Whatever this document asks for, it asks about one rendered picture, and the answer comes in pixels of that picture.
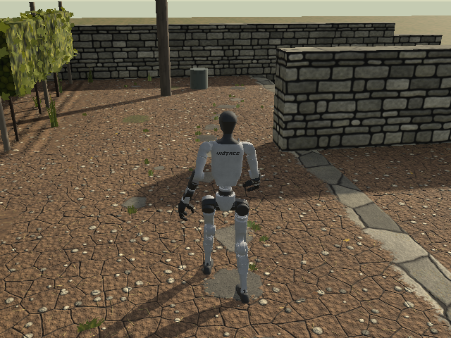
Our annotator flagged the right robot hand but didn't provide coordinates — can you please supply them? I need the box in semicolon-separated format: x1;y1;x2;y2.
243;179;259;192

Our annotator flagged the right robot forearm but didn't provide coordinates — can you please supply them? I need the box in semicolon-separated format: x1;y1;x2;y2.
252;169;261;186

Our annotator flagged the left robot upper arm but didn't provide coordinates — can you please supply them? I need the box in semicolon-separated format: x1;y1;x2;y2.
193;141;213;181

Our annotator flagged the humanoid robot torso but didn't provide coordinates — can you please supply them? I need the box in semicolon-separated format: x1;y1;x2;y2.
211;138;244;211

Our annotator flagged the humanoid robot head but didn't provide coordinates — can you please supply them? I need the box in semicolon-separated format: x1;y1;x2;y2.
216;111;240;144

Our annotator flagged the right robot upper arm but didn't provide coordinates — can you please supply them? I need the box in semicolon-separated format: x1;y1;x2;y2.
242;142;259;179

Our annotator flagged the left robot forearm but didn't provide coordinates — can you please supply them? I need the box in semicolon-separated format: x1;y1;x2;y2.
181;170;199;204

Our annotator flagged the left robot hand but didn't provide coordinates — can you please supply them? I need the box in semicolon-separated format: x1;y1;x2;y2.
178;201;194;221

